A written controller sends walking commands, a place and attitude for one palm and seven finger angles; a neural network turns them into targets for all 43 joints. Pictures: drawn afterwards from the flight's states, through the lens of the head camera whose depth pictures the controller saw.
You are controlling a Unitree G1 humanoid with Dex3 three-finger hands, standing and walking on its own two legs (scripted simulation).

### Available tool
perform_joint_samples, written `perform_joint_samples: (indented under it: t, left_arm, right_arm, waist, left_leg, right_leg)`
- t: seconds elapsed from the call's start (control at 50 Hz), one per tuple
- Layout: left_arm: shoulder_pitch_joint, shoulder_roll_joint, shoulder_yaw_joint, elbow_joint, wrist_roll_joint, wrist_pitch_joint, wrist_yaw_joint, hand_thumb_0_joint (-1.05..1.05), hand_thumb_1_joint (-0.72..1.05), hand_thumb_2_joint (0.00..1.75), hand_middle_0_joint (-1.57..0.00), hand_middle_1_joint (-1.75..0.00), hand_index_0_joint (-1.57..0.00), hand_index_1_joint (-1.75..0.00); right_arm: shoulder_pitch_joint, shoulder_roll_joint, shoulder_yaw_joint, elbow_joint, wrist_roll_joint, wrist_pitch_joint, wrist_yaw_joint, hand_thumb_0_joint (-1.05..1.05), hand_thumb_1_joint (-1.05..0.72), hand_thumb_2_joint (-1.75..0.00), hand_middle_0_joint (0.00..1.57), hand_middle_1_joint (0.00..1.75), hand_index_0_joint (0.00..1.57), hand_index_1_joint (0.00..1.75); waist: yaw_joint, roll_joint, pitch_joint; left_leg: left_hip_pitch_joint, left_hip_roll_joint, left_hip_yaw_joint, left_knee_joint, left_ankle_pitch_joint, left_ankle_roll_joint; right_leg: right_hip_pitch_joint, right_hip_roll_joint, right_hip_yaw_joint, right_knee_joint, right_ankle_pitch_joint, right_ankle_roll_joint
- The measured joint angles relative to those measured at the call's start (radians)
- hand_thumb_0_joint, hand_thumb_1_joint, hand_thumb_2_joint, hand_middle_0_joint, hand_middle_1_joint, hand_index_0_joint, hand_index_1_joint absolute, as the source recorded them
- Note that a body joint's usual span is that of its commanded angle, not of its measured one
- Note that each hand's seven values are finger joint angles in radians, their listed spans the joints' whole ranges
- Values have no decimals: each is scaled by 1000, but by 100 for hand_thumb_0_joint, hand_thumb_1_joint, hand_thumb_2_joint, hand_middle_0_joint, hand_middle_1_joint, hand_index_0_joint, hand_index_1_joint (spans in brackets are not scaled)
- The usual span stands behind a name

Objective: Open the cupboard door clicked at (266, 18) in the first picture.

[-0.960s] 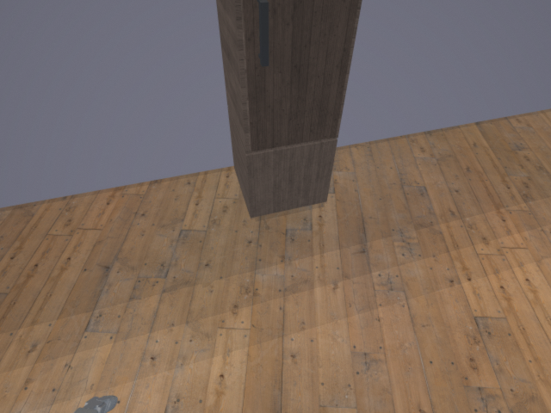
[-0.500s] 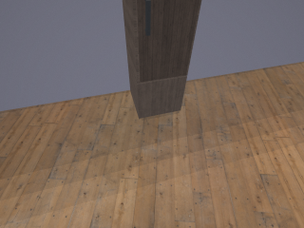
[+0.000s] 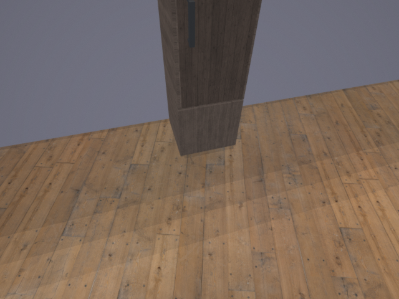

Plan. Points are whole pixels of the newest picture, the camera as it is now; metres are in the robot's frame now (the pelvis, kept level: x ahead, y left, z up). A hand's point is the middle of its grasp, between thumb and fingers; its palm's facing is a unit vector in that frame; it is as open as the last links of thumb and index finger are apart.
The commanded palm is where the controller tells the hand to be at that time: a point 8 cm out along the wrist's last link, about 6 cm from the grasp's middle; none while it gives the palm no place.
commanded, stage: look at it before walking up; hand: left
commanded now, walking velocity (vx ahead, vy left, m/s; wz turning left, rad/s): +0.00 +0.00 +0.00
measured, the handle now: (190, 23) +1.10 +0.10 +0.10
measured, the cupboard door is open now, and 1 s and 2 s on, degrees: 0 0 0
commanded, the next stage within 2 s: walk to a spot facing it in 0.48 s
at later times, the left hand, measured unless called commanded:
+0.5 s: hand out of the picture +0.08 +0.24 -0.15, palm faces -0.03 -0.94 -0.33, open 7.3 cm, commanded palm none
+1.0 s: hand out of the picture +0.06 +0.17 -0.18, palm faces -0.17 -0.95 -0.27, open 7.3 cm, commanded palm none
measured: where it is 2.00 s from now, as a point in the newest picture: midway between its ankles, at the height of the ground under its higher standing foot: outside the picture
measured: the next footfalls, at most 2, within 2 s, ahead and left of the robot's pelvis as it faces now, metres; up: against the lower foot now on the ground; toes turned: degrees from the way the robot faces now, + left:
left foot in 1.60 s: +0.14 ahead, +0.07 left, +0.00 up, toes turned -28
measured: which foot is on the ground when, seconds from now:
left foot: down 0.00-1.00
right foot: down 0.00-1.00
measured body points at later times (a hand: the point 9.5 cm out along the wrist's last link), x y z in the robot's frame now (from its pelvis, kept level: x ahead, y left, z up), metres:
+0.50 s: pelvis +0.01 +0.00 +0.00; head +0.01 -0.01 +0.45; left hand +0.08 +0.29 -0.13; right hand +0.09 -0.30 -0.13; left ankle +0.01 +0.12 -0.74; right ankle +0.01 -0.13 -0.74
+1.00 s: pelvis -0.01 -0.03 -0.02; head +0.01 -0.05 +0.42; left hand +0.07 +0.22 -0.16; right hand +0.01 -0.29 -0.18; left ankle +0.01 +0.12 -0.74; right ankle -0.02 -0.11 -0.74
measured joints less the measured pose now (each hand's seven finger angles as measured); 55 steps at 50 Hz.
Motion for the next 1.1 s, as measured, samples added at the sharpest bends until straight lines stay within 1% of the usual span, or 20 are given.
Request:
perform_joint_samples:
  t: [0.6, 0.7, 0.76, 0.86, 0.88, 0.94, 0.96, 0.98, 1.0, 1.02, 1.04, 1.06, 1.1]
  left_arm:
    - [4, 4, 2, 5, 0, -3, 2, 0, 91, 90, -20, -30, -21, -30]
    - [12, -2, 10, -10, 0, 12, 6, 0, 91, 90, -20, -30, -21, -30]
    - [30, -18, 16, -29, 1, 32, 9, 0, 91, 90, -20, -30, -21, -30]
    - [59, -49, 25, -68, 5, 60, -3, 0, 91, 90, -20, -30, -21, -30]
    - [62, -55, 27, -76, 5, 64, -6, 0, 91, 90, -20, -30, -21, -30]
    - [74, -77, 38, -97, 5, 74, -11, 0, 91, 90, -20, -30, -21, -30]
    - [79, -87, 41, -103, 5, 75, -14, 0, 91, 90, -20, -30, -21, -30]
    - [86, -96, 43, -111, 6, 73, -16, 0, 91, 90, -20, -30, -21, -30]
    - [96, -104, 45, -121, 7, 67, -19, 0, 91, 90, -20, -30, -21, -30]
    - [104, -112, 46, -126, 11, 56, -18, 0, 91, 90, -20, -30, -21, -30]
    - [107, -120, 46, -130, 12, 48, -14, 0, 91, 90, -20, -30, -21, -30]
    - [108, -127, 44, -134, 11, 44, -9, 0, 91, 90, -20, -30, -21, -30]
    - [114, -138, 47, -141, 8, 41, -1, 0, 91, 90, -20, -30, -21, -30]
  right_arm:
    - [-18, -6, 3, 0, 2, 1, -3, 1, -90, -90, 21, 30, 21, 30]
    - [-21, 0, -2, -13, 0, 6, -12, 1, -90, -90, 21, 30, 21, 30]
    - [-18, 21, -9, -41, -1, 16, -21, 1, -90, -90, 20, 30, 21, 29]
    - [5, 70, -17, -88, -2, 30, -23, 1, -90, -90, 20, 30, 20, 29]
    - [10, 79, -19, -95, -2, 32, -22, 1, -90, -90, 20, 30, 21, 29]
    - [21, 99, -26, -106, -4, 34, -21, 1, -90, -90, 21, 30, 21, 30]
    - [26, 102, -29, -109, -5, 35, -21, 1, -90, -90, 21, 30, 21, 30]
    - [30, 103, -33, -112, -6, 37, -21, 1, -90, -90, 21, 30, 21, 30]
    - [37, 101, -36, -115, -7, 40, -21, 1, -90, -90, 21, 30, 21, 30]
    - [39, 99, -41, -117, -5, 46, -20, 1, -90, -90, 21, 30, 21, 30]
    - [38, 98, -45, -118, -4, 55, -21, 1, -90, -90, 21, 30, 21, 30]
    - [37, 97, -49, -119, -2, 64, -21, 1, -90, -90, 21, 30, 21, 30]
    - [33, 98, -53, -119, -2, 72, -20, 1, -90, -90, 21, 30, 21, 29]
  waist:
    - [5, 4, 6]
    - [15, 5, 11]
    - [19, 3, 18]
    - [15, -15, 35]
    - [17, -21, 41]
    - [24, -22, 62]
    - [25, -13, 66]
    - [26, -2, 69]
    - [28, 9, 66]
    - [29, 24, 65]
    - [26, 35, 67]
    - [23, 40, 70]
    - [25, 39, 71]
  left_leg:
    - [36, 8, -1, -34, 4, -8]
    - [20, 18, 20, -10, -7, -11]
    - [-4, 28, 48, 33, -30, -13]
    - [-48, 41, 98, 108, -68, -13]
    - [-55, 41, 110, 122, -74, -13]
    - [-59, 57, 150, 157, -94, -18]
    - [-62, 68, 160, 171, -101, -23]
    - [-67, 82, 168, 192, -112, -31]
    - [-82, 97, 174, 229, -131, -40]
    - [-113, 113, 166, 298, -166, -44]
    - [-154, 110, 132, 391, -225, -46]
    - [-193, 96, 98, 485, -262, -45]
    - [-256, 73, 58, 625, -260, -44]
  right_leg:
    - [34, 8, -1, -33, 4, -7]
    - [9, 18, 20, -10, 3, -8]
    - [-28, 29, 47, 38, -11, -8]
    - [-110, 45, 95, 150, -45, -10]
    - [-133, 42, 91, 192, -57, -9]
    - [-190, 27, 39, 361, -198, 3]
    - [-192, 23, 20, 381, -223, 4]
    - [-182, 19, 1, 368, -216, 3]
    - [-160, 15, -13, 316, -165, 2]
    - [-161, 28, -21, 303, -136, -31]
    - [-171, 39, -23, 311, -134, -57]
    - [-171, 46, -24, 308, -135, -74]
    - [-160, 55, -16, 261, -115, -90]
